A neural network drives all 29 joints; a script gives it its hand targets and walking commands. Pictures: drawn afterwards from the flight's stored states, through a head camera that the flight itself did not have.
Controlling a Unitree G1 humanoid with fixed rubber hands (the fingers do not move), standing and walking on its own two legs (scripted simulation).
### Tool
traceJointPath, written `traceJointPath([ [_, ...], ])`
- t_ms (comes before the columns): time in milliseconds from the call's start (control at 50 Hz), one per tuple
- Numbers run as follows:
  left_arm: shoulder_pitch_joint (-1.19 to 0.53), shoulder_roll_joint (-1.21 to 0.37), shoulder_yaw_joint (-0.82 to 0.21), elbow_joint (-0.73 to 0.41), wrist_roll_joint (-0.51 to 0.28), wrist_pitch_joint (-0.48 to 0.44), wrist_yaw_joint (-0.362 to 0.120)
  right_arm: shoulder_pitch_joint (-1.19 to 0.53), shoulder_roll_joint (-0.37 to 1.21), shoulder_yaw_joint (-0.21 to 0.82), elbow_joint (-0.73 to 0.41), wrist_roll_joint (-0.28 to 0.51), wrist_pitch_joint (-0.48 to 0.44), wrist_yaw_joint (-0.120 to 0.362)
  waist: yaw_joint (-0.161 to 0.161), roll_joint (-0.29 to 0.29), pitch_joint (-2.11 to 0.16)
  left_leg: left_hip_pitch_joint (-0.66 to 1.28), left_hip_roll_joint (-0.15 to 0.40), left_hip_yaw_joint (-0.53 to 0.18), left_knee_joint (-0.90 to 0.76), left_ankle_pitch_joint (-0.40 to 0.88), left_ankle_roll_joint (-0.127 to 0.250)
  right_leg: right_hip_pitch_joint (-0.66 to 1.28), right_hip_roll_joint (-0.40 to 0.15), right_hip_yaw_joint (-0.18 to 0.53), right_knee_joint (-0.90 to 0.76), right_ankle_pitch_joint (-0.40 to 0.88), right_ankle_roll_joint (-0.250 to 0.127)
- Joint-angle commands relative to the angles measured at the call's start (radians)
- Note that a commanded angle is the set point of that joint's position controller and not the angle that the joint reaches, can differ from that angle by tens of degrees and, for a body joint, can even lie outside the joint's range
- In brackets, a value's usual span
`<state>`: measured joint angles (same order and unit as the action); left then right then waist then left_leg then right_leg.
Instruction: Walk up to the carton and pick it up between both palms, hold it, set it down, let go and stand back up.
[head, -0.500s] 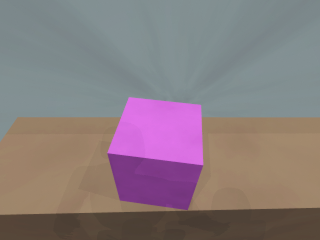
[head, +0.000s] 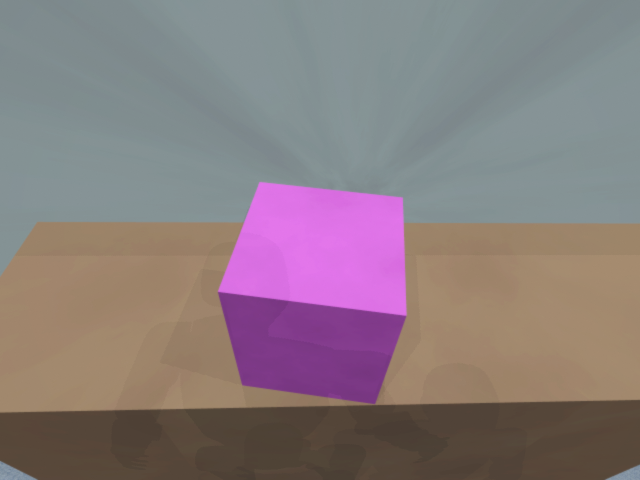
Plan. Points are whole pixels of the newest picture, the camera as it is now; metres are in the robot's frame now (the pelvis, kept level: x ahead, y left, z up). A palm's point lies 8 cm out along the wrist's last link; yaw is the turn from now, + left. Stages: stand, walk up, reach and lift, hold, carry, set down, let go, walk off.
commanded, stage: stand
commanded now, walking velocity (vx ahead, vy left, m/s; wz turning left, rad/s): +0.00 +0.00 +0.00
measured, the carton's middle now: (318, 295) +0.40 +0.01 -0.01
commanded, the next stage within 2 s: none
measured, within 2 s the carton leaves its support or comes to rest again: neither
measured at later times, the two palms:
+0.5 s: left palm out of the picture +0.08 +0.29 -0.12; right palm out of the picture +0.08 -0.30 -0.12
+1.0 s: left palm out of the picture +0.11 +0.29 -0.12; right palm out of the picture +0.10 -0.30 -0.11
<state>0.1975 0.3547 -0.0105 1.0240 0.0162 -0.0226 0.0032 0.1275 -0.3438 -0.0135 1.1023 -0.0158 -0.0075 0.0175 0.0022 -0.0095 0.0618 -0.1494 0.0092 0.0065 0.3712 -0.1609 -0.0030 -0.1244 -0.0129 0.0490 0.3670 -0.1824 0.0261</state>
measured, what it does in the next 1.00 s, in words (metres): stands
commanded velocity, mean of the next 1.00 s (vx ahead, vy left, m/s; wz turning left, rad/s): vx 0.00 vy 0.00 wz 0.00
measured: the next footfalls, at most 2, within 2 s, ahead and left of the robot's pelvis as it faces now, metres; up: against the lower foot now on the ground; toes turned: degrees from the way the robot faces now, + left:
none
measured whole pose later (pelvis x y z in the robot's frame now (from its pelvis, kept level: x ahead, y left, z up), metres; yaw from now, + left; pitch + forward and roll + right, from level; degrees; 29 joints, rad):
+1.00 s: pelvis +0.03 +0.00 +0.00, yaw +0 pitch -3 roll +0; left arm 0.12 0.35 -0.01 1.08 0.01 -0.02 0.01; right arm 0.09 -0.35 -0.03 1.13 -0.01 -0.01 0.01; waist -0.01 -0.01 0.06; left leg -0.10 0.01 0.01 0.33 -0.18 -0.01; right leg -0.08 -0.01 0.05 0.34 -0.21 0.02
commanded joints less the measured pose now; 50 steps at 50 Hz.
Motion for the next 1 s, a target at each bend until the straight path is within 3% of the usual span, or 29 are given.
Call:
traceJointPath([
  [0, -0.051, 0.219, 0.034, -0.043, 0.000, -0.019, 0.011, -0.055, -0.192, -0.029, -0.058, 0.006, -0.017, -0.011, -0.009, -0.013, -0.020, 0.008, 0.111, -0.118, -0.097, -0.055, 0.043, -0.074, -0.098, 0.105, -0.107, -0.069, -0.058],
  [20, -0.038, 0.215, 0.036, -0.043, 0.001, -0.013, 0.010, -0.031, -0.225, -0.036, -0.048, 0.003, -0.019, -0.008, -0.012, 0.042, -0.036, 0.012, 0.103, -0.110, -0.093, -0.053, 0.038, -0.050, -0.087, 0.084, -0.096, -0.022, -0.064],
  [100, -0.032, 0.202, 0.031, -0.041, -0.001, -0.018, 0.011, -0.033, -0.230, -0.043, -0.042, 0.003, -0.018, -0.007, -0.003, 0.012, -0.046, 0.004, 0.114, -0.113, -0.101, -0.029, 0.037, -0.032, -0.098, 0.079, -0.068, 0.038, -0.064],
  [120, -0.038, 0.219, 0.042, -0.035, -0.004, -0.011, 0.011, -0.050, -0.221, -0.040, -0.049, 0.008, -0.017, -0.010, -0.004, 0.049, -0.018, -0.021, 0.108, -0.118, -0.100, -0.042, 0.042, -0.047, -0.092, 0.098, -0.079, 0.022, -0.064],
  [160, -0.038, 0.211, 0.039, -0.037, 0.002, -0.017, 0.010, -0.054, -0.206, -0.039, -0.048, 0.004, -0.020, -0.015, -0.006, -0.019, -0.043, 0.016, 0.117, -0.116, -0.093, -0.018, 0.039, -0.046, -0.091, 0.093, -0.089, 0.000, -0.065],
  [180, -0.058, 0.228, 0.038, -0.022, -0.002, -0.010, 0.011, -0.050, -0.227, -0.040, -0.044, 0.002, -0.018, -0.011, -0.015, 0.030, -0.071, 0.022, 0.116, -0.110, -0.100, -0.013, 0.039, -0.030, -0.099, 0.089, -0.072, 0.016, -0.066],
  [220, -0.057, 0.226, 0.042, -0.025, -0.006, -0.008, 0.007, -0.059, -0.215, -0.036, -0.037, 0.003, -0.020, -0.016, 0.007, 0.052, -0.067, -0.011, 0.102, -0.103, -0.110, -0.036, 0.034, -0.005, -0.095, 0.094, -0.078, 0.012, -0.062],
  [280, -0.046, 0.206, 0.039, -0.022, -0.007, -0.009, 0.012, -0.065, -0.222, -0.040, -0.040, 0.006, -0.022, -0.013, -0.010, 0.031, -0.074, 0.018, 0.110, -0.107, -0.099, 0.010, 0.028, -0.016, -0.097, 0.092, -0.070, 0.069, -0.062],
  [320, -0.050, 0.189, 0.035, -0.017, -0.005, -0.008, 0.012, -0.052, -0.200, -0.031, -0.049, 0.007, -0.020, -0.016, -0.002, -0.027, -0.052, 0.019, 0.118, -0.105, -0.081, 0.052, 0.029, -0.031, -0.097, 0.073, -0.075, 0.079, -0.057],
  [440, -0.062, 0.209, 0.033, -0.007, -0.006, -0.013, 0.013, -0.065, -0.210, -0.032, -0.039, 0.006, -0.022, -0.017, -0.005, 0.034, -0.066, 0.029, 0.113, -0.096, -0.077, 0.060, 0.034, -0.013, -0.101, 0.088, -0.074, 0.111, -0.057],
  [460, -0.070, 0.230, 0.038, -0.006, -0.001, -0.012, 0.014, -0.044, -0.216, -0.034, -0.029, 0.012, -0.020, -0.015, -0.014, 0.003, -0.067, 0.050, 0.114, -0.098, -0.095, 0.069, 0.031, -0.010, -0.102, 0.070, -0.071, 0.097, -0.058],
  [480, -0.052, 0.217, 0.039, -0.012, 0.002, -0.013, 0.011, -0.064, -0.206, -0.032, -0.024, 0.014, -0.023, -0.019, 0.004, 0.011, -0.101, 0.051, 0.116, -0.094, -0.075, 0.077, 0.035, 0.017, -0.103, 0.082, -0.078, 0.127, -0.058],
  [500, -0.086, 0.217, 0.039, -0.018, -0.005, -0.011, 0.012, -0.058, -0.197, -0.029, -0.033, 0.009, -0.022, -0.020, -0.014, -0.039, -0.081, 0.046, 0.103, -0.090, -0.085, 0.073, 0.029, -0.002, -0.098, 0.084, -0.082, 0.124, -0.050],
  [520, -0.074, 0.235, 0.043, 0.003, -0.003, -0.012, 0.014, -0.042, -0.223, -0.036, -0.021, 0.011, -0.018, -0.016, -0.022, 0.003, -0.045, 0.045, 0.112, -0.094, -0.088, 0.073, 0.031, -0.020, -0.098, 0.079, -0.077, 0.111, -0.055],
  [540, -0.070, 0.205, 0.037, -0.005, -0.003, -0.011, 0.009, -0.055, -0.222, -0.034, -0.021, 0.004, -0.021, -0.022, -0.004, 0.012, -0.073, 0.044, 0.120, -0.080, -0.086, 0.089, 0.031, 0.001, -0.109, 0.077, -0.076, 0.137, -0.053],
  [560, -0.101, 0.206, 0.033, -0.014, -0.006, -0.007, 0.013, -0.070, -0.229, -0.035, -0.024, 0.008, -0.018, -0.018, -0.021, -0.014, -0.041, 0.039, 0.113, -0.095, -0.086, 0.086, 0.025, -0.032, -0.097, 0.062, -0.077, 0.132, -0.053],
  [600, -0.067, 0.202, 0.034, 0.004, -0.007, -0.017, 0.014, -0.051, -0.211, -0.033, -0.029, 0.005, -0.018, -0.018, -0.009, 0.038, -0.059, 0.038, 0.113, -0.087, -0.082, 0.126, 0.032, 0.022, -0.115, 0.075, -0.072, 0.165, -0.059],
  [660, -0.079, 0.216, 0.047, -0.002, -0.004, -0.012, 0.019, -0.064, -0.210, -0.044, -0.024, 0.006, -0.015, -0.016, -0.015, -0.030, -0.059, 0.061, 0.119, -0.102, -0.091, 0.131, 0.030, -0.007, -0.098, 0.070, -0.069, 0.163, -0.050],
  [720, -0.088, 0.203, 0.035, -0.004, -0.008, -0.009, 0.015, -0.044, -0.211, -0.037, -0.021, 0.009, -0.019, -0.018, -0.012, 0.017, -0.076, 0.056, 0.115, -0.084, -0.085, 0.102, 0.029, 0.013, -0.109, 0.087, -0.066, 0.160, -0.056],
  [760, -0.098, 0.215, 0.042, 0.000, -0.006, -0.010, 0.016, -0.063, -0.203, -0.038, -0.014, 0.006, -0.019, -0.024, -0.008, -0.013, -0.117, 0.082, 0.125, -0.094, -0.088, 0.166, 0.039, 0.036, -0.113, 0.071, -0.053, 0.189, -0.064],
  [780, -0.090, 0.200, 0.036, 0.001, -0.008, -0.013, 0.015, -0.078, -0.220, -0.041, -0.023, 0.008, -0.019, -0.022, -0.010, 0.031, -0.093, 0.082, 0.127, -0.090, -0.082, 0.159, 0.034, 0.021, -0.107, 0.079, -0.074, 0.192, -0.048],
  [800, -0.094, 0.217, 0.040, -0.005, -0.006, -0.016, 0.018, -0.056, -0.204, -0.040, -0.028, 0.008, -0.016, -0.021, -0.012, -0.005, -0.096, 0.084, 0.117, -0.092, -0.085, 0.177, 0.028, 0.025, -0.100, 0.060, -0.067, 0.197, -0.049],
  [820, -0.095, 0.202, 0.039, -0.004, -0.001, -0.012, 0.020, -0.083, -0.230, -0.048, -0.030, 0.006, -0.015, -0.022, -0.006, 0.040, -0.100, 0.078, 0.116, -0.079, -0.090, 0.162, 0.027, 0.034, -0.107, 0.084, -0.066, 0.213, -0.052],
  [860, -0.105, 0.209, 0.040, 0.005, -0.003, -0.010, 0.022, -0.080, -0.210, -0.048, -0.031, 0.007, -0.014, -0.021, -0.014, -0.004, -0.048, 0.080, 0.134, -0.092, -0.090, 0.172, 0.031, -0.013, -0.113, 0.074, -0.071, 0.195, -0.059],
  [900, -0.089, 0.213, 0.038, 0.007, -0.002, -0.008, 0.023, -0.061, -0.224, -0.048, -0.017, 0.009, -0.012, -0.020, -0.014, 0.033, -0.066, 0.070, 0.122, -0.096, -0.097, 0.133, 0.035, 0.014, -0.108, 0.082, -0.073, 0.163, -0.064],
  [920, -0.091, 0.206, 0.031, 0.006, -0.002, -0.008, 0.018, -0.058, -0.221, -0.046, -0.027, 0.005, -0.013, -0.022, -0.010, -0.005, -0.060, 0.077, 0.123, -0.083, -0.093, 0.126, 0.026, 0.016, -0.108, 0.082, -0.075, 0.165, -0.060],
  [940, -0.101, 0.227, 0.044, 0.012, 0.001, -0.009, 0.021, -0.069, -0.227, -0.047, -0.017, 0.001, -0.012, -0.019, -0.010, 0.045, -0.066, 0.073, 0.114, -0.077, -0.094, 0.113, 0.024, 0.017, -0.109, 0.079, -0.079, 0.170, -0.057],
  [960, -0.119, 0.205, 0.039, -0.001, 0.002, -0.004, 0.021, -0.059, -0.222, -0.050, -0.031, 0.005, -0.010, -0.023, -0.023, -0.022, -0.038, 0.061, 0.119, -0.087, -0.104, 0.114, 0.032, -0.017, -0.112, 0.084, -0.087, 0.142, -0.064],
  [980, -0.090, 0.219, 0.045, 0.006, 0.000, -0.008, 0.021, -0.048, -0.214, -0.046, -0.015, 0.007, -0.011, -0.020, -0.014, -0.001, -0.046, 0.079, 0.120, -0.092, -0.106, 0.111, 0.030, -0.009, -0.106, 0.085, -0.082, 0.141, -0.061],
])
